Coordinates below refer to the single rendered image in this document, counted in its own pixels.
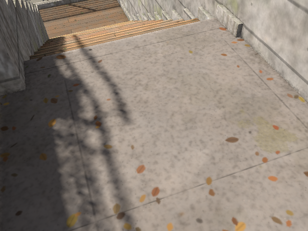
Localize stairs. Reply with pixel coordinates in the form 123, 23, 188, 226
29, 18, 200, 60

